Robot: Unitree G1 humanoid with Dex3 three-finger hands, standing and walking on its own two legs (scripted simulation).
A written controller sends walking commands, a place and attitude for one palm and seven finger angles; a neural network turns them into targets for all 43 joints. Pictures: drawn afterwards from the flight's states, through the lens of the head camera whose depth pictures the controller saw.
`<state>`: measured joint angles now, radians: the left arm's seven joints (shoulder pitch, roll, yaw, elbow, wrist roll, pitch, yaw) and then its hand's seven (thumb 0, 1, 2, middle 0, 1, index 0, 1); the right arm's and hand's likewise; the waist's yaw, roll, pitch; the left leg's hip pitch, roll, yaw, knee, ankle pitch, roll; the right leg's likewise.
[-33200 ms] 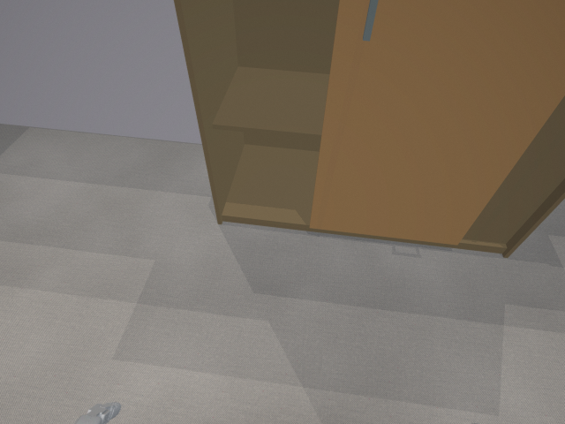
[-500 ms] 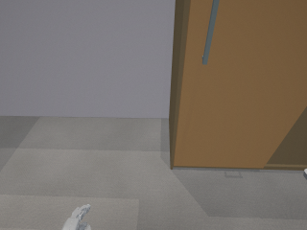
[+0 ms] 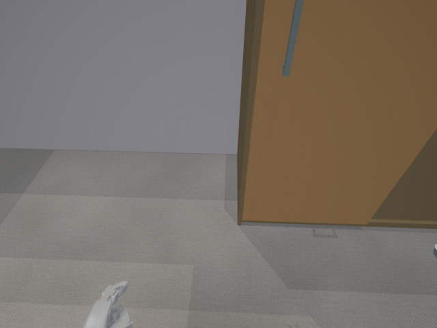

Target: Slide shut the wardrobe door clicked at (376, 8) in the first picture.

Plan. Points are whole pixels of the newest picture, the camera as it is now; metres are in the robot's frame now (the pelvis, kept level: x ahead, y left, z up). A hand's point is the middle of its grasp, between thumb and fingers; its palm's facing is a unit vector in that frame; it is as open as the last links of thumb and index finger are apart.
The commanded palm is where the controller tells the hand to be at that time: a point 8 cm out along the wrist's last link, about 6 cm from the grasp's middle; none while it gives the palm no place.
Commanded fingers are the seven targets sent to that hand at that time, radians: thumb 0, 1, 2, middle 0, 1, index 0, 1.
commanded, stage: let the arm hang, fingers relaxed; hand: right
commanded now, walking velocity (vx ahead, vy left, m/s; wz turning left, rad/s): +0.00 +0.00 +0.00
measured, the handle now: (296, 10) +0.77 -0.16 +0.28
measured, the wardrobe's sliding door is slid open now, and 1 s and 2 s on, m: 0.00 0.00 0.00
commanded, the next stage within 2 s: look to check the result in 1.12 s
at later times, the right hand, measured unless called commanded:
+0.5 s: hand out of the picture -0.04 -0.22 -0.17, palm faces +0.02 +0.98 -0.20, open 7.2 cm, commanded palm none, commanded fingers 0.00 -0.90 -0.90 0.20 0.30 0.20 0.30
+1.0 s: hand out of the picture +0.07 -0.21 -0.17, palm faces +0.00 +0.98 -0.21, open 7.3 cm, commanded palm none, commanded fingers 0.00 -0.90 -0.90 0.20 0.30 0.20 0.30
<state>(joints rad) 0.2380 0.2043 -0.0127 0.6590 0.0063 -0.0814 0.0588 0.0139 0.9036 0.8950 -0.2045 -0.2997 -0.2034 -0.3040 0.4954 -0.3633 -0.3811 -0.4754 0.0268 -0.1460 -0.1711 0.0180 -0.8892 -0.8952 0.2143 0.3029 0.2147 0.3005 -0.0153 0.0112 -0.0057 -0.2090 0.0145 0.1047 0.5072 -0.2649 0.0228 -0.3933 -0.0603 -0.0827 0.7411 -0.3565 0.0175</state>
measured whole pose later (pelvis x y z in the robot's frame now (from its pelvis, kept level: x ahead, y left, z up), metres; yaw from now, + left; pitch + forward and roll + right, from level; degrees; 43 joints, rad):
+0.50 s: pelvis +0.02 -0.03 +0.01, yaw -1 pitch +0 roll +1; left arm 0.25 0.19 -0.01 1.10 0.02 0.03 0.00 0.01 0.91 0.90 -0.20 -0.30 -0.20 -0.30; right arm 0.33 -0.21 0.00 1.15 -0.01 0.02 -0.02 0.01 -0.95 -0.89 0.21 0.30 0.21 0.30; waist -0.01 0.02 0.08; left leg -0.15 0.04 0.08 0.38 -0.21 -0.03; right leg -0.24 -0.01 -0.08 0.42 -0.18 -0.03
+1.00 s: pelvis +0.03 -0.03 +0.01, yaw +0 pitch -1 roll +0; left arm 0.22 0.17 0.00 1.15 0.02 0.01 0.01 0.01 0.92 0.90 -0.20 -0.30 -0.20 -0.30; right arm 0.19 -0.17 0.00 1.14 -0.02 -0.01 -0.04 0.01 -0.92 -0.89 0.20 0.30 0.20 0.30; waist 0.02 0.00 0.03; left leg -0.12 0.06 0.05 0.37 -0.24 -0.04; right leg -0.17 0.01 -0.10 0.37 -0.19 -0.04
